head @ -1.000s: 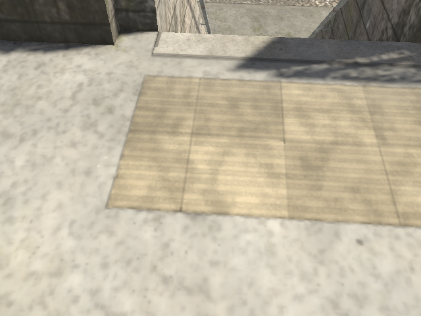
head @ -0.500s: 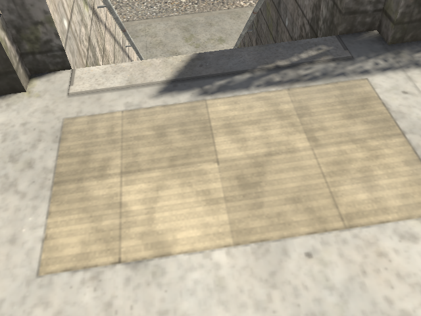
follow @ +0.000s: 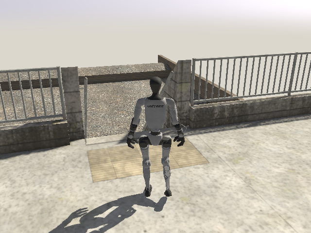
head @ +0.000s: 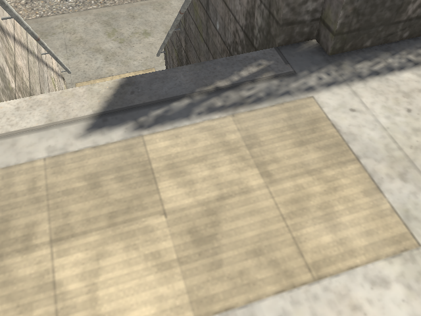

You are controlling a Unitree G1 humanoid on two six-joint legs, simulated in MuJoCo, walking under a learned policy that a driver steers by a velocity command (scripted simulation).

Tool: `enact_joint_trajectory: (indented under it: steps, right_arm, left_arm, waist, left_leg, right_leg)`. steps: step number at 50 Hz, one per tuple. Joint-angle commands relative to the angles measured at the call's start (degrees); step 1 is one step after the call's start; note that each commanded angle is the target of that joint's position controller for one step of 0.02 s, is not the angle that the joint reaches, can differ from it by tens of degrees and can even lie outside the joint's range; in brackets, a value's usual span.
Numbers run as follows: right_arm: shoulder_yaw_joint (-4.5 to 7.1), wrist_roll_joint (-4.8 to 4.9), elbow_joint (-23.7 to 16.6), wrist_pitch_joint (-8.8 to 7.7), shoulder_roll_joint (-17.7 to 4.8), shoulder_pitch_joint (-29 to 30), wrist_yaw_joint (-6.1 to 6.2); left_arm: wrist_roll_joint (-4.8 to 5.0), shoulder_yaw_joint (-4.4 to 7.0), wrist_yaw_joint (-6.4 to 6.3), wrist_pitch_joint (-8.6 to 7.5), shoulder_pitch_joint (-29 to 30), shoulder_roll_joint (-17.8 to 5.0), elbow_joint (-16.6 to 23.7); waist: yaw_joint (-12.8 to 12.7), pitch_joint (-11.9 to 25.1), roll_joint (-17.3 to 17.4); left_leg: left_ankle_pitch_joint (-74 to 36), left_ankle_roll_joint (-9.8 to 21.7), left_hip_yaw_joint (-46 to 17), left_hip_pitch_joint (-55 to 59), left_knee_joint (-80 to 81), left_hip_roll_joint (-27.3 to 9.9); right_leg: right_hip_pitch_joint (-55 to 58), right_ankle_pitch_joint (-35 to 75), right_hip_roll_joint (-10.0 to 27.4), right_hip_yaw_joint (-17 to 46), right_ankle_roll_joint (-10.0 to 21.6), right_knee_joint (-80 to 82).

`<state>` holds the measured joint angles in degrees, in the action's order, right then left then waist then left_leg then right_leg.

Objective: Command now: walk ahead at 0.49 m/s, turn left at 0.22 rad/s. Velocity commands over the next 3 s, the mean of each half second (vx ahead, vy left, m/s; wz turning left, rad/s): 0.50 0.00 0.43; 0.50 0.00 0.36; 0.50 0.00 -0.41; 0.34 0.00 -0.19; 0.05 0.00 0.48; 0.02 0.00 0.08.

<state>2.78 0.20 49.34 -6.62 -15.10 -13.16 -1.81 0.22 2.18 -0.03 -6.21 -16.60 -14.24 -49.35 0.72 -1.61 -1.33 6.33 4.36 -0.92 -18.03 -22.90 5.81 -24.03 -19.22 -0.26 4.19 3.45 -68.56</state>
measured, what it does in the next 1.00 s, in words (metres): walks ahead, turning left: right foot, then left foot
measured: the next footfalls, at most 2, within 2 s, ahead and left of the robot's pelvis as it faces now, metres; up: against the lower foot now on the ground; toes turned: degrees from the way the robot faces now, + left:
right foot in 0.32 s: +0.34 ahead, -0.13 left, +0.00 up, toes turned +14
left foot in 0.84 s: +0.52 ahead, +0.22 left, +0.00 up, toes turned +30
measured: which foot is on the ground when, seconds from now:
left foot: down 0.00-0.32, up 0.34-0.82, down 0.84-1.00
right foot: up 0.00-0.30, down 0.32-0.84, up 0.86-1.00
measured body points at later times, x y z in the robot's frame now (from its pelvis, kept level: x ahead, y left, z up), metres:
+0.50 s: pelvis +0.27 -0.04 +0.01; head +0.29 -0.05 +0.46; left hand +0.30 +0.25 -0.09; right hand +0.44 -0.28 -0.11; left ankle +0.22 +0.10 -0.65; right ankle +0.31 -0.14 -0.74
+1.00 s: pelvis +0.49 +0.12 +0.00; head +0.51 +0.14 +0.45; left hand +0.43 +0.40 -0.13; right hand +0.73 -0.05 -0.10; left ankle +0.49 +0.20 -0.74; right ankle +0.50 -0.06 -0.64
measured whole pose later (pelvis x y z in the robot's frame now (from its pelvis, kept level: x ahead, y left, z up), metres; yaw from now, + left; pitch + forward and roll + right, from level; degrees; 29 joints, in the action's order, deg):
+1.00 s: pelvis +0.49 +0.12 +0.00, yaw +27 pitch +2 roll +0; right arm 3.0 -0.3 39.4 -4.2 -14.3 -12.1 -2.2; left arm 2.0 2.7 0.4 -4.6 -16.0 -17.0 -48.4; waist -1.0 -1.9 -1.9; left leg 11.1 4.4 5.1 -17.8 -27.2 2.6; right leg -27.9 -19.8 5.4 2.1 0.9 -69.2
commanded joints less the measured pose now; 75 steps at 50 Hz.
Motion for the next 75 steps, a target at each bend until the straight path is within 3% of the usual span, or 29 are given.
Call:
enact_joint_trajectory:
  steps: [1,10,14,15,16,17,18,19,20,23,32,37,39,41,42,43,44,45,48,52,59,64,69,70,71,72,73,74,75]
  right_arm:
    - [0.57,0.01,-3.7,-0.38,-4.7,0.2,0.1]
    - [1.82,1.62,-2.3,1.49,-8.7,-9.5,2.24]
    - [1.93,1.49,-3.4,2.57,-8.3,-8.7,2.77]
    - [1.48,1.23,-4.1,2.66,-6.9,-7.9,2.76]
    - [0.31,0.52,-5.5,2.43,-3.5,-6.7,2.52]
    - [-1.05,1.5,-7.3,1.58,1.0,-13.6,2.36]
    - [-0.14,2.68,-7.0,1.48,-4.2,-14.7,2.49]
    - [0.96,2.52,-7.0,1.92,-8.0,-10.0,2.55]
    - [1.21,1.88,-7.4,2.41,-7.7,-7.4,2.6]
    - [1.36,1.38,-8.8,3.57,-4.7,-5.1,1.81]
    - [0.52,1.0,-15.0,3.67,-2.2,6.8,-0.36]
    - [0.49,1.37,-19.4,3.74,-2.7,14.2,-2.04]
    - [0.99,1.03,-20.2,3.83,-3.5,13.4,-2.23]
    - [3.07,0.86,-17.4,3.84,-6.7,1.3,-1.52]
    - [4.79,0.74,-14.9,4.12,-10.6,-8.1,-0.38]
    - [5.62,-0.03,-14.1,4.01,-17.5,-11.3,0.62]
    - [4.56,-0.23,-14.7,3.59,-14.1,-14.2,0.66]
    - [3.56,-0.66,-13.7,2.99,-11.3,-11.4,0.24]
    - [1.87,-0.48,-13.1,1.68,-5.2,-1.2,-0.2]
    - [2.44,-1.03,-10.5,-0.47,-5.4,0.2,-0.05]
    - [2.84,-0.93,-6.9,-0.13,-6.9,-2.3,1.79]
    - [3.48,0.01,-4.0,1.68,-8.7,-6.7,2.42]
    - [4.2,0.64,-4.4,3.82,-12.2,-4.0,3.56]
    - [4.0,1.03,-4.7,3.95,-12.3,-2.8,3.79]
    - [2.91,-0.1,-5.9,3.21,-9.6,-4.0,3.82]
    - [0.47,-0.91,-9.0,1.16,-2.0,-8.5,2.75]
    - [1.36,0.95,-9.7,-1.38,-7.4,-2.6,1.56]
    - [1.54,2.67,-11.3,-2.24,-8.5,1.8,1.15]
    - [1.28,1.74,-11.2,-2.43,-7.6,2.4,1.47]
  left_arm:
    - [-0.92,1.17,-0.43,-1.24,-0.8,-4.2,4.9]
    - [0.14,0.12,-0.27,-1.27,16.8,-3.9,11.2]
    - [0.45,1.63,-0.06,-2.15,14.2,-7.3,11.6]
    - [0.19,2.4,-0.36,-2.35,9.0,-8.7,10.4]
    - [-0.5,3.38,-0.85,-2.45,-0.3,-12.0,9.3]
    - [-1.09,4.7,-0.92,-1.39,-5.8,-17.1,8.0]
    - [-0.57,4.13,-0.47,-1.04,-6.0,-13.0,7.7]
    - [-0.26,3.04,-0.36,-1.09,-3.5,-8.6,8.5]
    - [-0.31,2.45,-0.15,-0.96,-0.1,-7.1,8.9]
    - [-0.8,1.89,0.31,-0.87,4.3,-5.2,8.0]
    - [-0.29,3.37,-0.23,-0.65,1.1,-10.1,4.4]
    - [0.85,3.84,-0.4,0.92,-2.6,-12.4,2.4]
    - [1.26,4.04,-0.53,1.61,-3.5,-13.5,2.0]
    - [1.47,3.7,-0.64,2.2,-3.7,-14.0,1.0]
    - [0.92,2.85,-0.76,1.93,-3.7,-12.6,1.5]
    - [-0.9,0.16,0.2,0.87,-9.3,-4.5,3.9]
    - [1.37,0.64,0.87,-0.89,-7.9,-8.2,2.5]
    - [3.64,2.02,1.05,-1.18,-1.4,-11.9,4.6]
    - [1.55,2.12,0.2,0.37,0.5,-9.8,4.6]
    - [1.61,1.97,-0.12,3.23,-2.1,-6.1,3.6]
    - [0.95,1.52,1.16,2.76,7.9,-3.9,6.8]
    - [0.91,0.8,3.04,2.63,16.0,-3.0,11.6]
    - [1.26,3.13,3.95,3.21,7.3,-7.2,12.8]
    - [1.24,4.93,3.28,3.28,-1.7,-10.4,10.8]
    - [1.05,6.74,1.87,3.92,-9.3,-15.9,9.4]
    - [1.15,7.04,1.71,3.32,-5.9,-20.1,11.2]
    - [0.66,5.65,1.91,2.95,-8.2,-15.0,11.5]
    - [0.44,4.85,1.88,2.48,-6.3,-11.9,11.3]
    - [0.77,4.31,2.01,2.2,-2.3,-10.2,11.8]
  waist:
    - [-2.3,3.2,3.4]
    - [3.0,1.0,6.1]
    - [-0.4,2.1,7.4]
    - [-3.1,4.6,7.3]
    - [-7.2,11.4,2.4]
    - [-5.0,18.6,-14.9]
    - [-5.0,16.9,-15.1]
    - [-5.7,9.8,-7.8]
    - [-4.5,5.9,-3.5]
    - [-1.5,1.1,-5.1]
    - [-3.9,-0.7,-1.9]
    - [-5.4,-3.2,-2.0]
    - [-3.8,-1.3,-3.2]
    - [4.1,5.6,-3.3]
    - [8.6,10.6,-0.9]
    - [4.0,18.3,14.5]
    - [7.3,28.6,11.6]
    - [7.6,19.1,7.3]
    - [0.4,6.4,5.0]
    - [-2.4,2.7,4.1]
    - [1.1,-1.6,3.8]
    - [4.2,-4.4,3.2]
    - [-3.0,3.9,7.6]
    - [-8.2,8.5,6.4]
    - [-10.5,13.8,-1.5]
    - [-3.4,20.0,-14.5]
    - [-8.3,23.9,-6.8]
    - [-7.8,15.7,-4.1]
    - [-4.4,9.5,2.0]
  left_leg:
    - [-3.6,11.8,-21.4,8.7,13.1,-15.1]
    - [-0.7,8.2,-17.1,1.9,10.4,-12.3]
    - [2.7,5.7,-22.8,6.1,2.8,-12.7]
    - [1.4,4.1,-21.7,4.3,-2.7,-10.4]
    - [5.4,1.9,-16.8,-2.0,-17.9,-6.9]
    - [23.8,-1.1,-8.1,-19.7,-34.7,0.2]
    - [26.6,-1.7,-8.2,-28.6,-45.3,-4.2]
    - [21.3,-1.8,-8.9,-30.4,-49.2,-6.4]
    - [16.5,-2.4,-7.6,-28.6,-49.1,-8.3]
    - [9.9,-3.2,-5.6,-23.5,-44.7,-11.6]
    - [-8.8,-3.5,-1.9,-23.5,-23.5,-11.6]
    - [-3.8,-0.9,2.2,-23.0,-15.8,-10.3]
    - [2.5,1.4,4.9,-16.4,-14.1,-7.1]
    - [1.7,4.8,6.5,2.7,-8.6,-2.4]
    - [-2.0,6.8,0.8,20.4,-8.6,-5.7]
    - [0.1,15.2,-28.2,42.3,-6.9,-24.4]
    - [3.3,19.5,-44.9,43.3,2.1,-31.2]
    - [-0.2,15.7,-33.8,36.4,2.9,-28.5]
    - [-9.0,9.9,-13.8,14.4,7.2,-20.9]
    - [-12.8,9.2,-4.5,7.6,13.7,-19.8]
    - [-12.9,5.4,6.6,12.7,16.0,-18.2]
    - [-17.5,4.8,9.2,23.1,12.7,-21.8]
    - [-53.0,1.7,13.0,24.7,-7.4,-21.5]
    - [-49.9,-0.2,14.1,19.1,-19.7,-19.2]
    - [-26.4,-2.8,14.0,4.0,-38.0,-15.9]
    - [25.5,-6.5,5.6,-21.0,-59.6,-2.1]
    - [24.8,-4.7,-6.3,-27.1,-62.1,-4.5]
    - [20.5,-3.3,-5.7,-29.6,-59.0,-7.1]
    - [16.5,-3.0,-5.1,-27.4,-52.5,-9.8]
  right_leg:
    - [-10.5,2.8,5.6,1.5,-1.1,5.4]
    - [-0.4,22.3,0.2,-0.7,-5.6,36.7]
    - [7.4,15.7,0.1,0.1,-3.4,43.4]
    - [14.8,14.1,1.7,0.4,-1.8,45.0]
    - [27.9,10.8,10.8,8.3,1.9,44.8]
    - [44.8,4.2,23.9,30.3,10.8,48.1]
    - [43.6,-6.5,26.4,40.3,12.4,51.1]
    - [37.1,-5.8,23.6,32.4,10.0,51.9]
    - [30.4,0.9,20.7,23.9,8.0,52.8]
    - [19.0,12.3,14.7,9.8,6.2,57.7]
    - [20.6,25.7,14.1,-7.0,6.1,59.5]
    - [27.3,28.7,16.7,-10.6,4.4,56.6]
    - [28.0,44.2,17.1,-12.1,3.7,51.3]
    - [24.9,57.8,15.6,-13.9,2.7,36.5]
    - [12.9,47.6,13.4,-14.7,0.8,22.8]
    - [-12.0,-3.1,4.1,-13.5,-2.7,-1.0]
    - [-16.0,-15.3,0.5,0.4,-2.3,-11.6]
    - [-20.3,-11.1,3.2,2.0,-1.9,-12.6]
    - [-13.7,0.3,9.0,1.2,-2.2,-2.1]
    - [-11.8,7.5,8.7,2.6,-3.5,2.1]
    - [-16.6,25.9,6.6,0.4,-3.3,22.2]
    - [-21.3,20.9,5.9,-4.0,-1.2,30.0]
    - [-3.0,7.8,-2.2,-11.7,4.3,31.7]
    - [10.8,11.8,-4.2,-10.9,6.6,36.4]
    - [28.3,13.9,4.6,3.5,10.3,38.1]
    - [46.4,8.1,19.2,38.8,23.1,45.8]
    - [48.1,4.5,19.7,42.3,22.0,51.2]
    - [41.8,7.1,17.5,32.7,18.9,51.0]
    - [31.9,13.2,14.6,25.3,16.3,51.2]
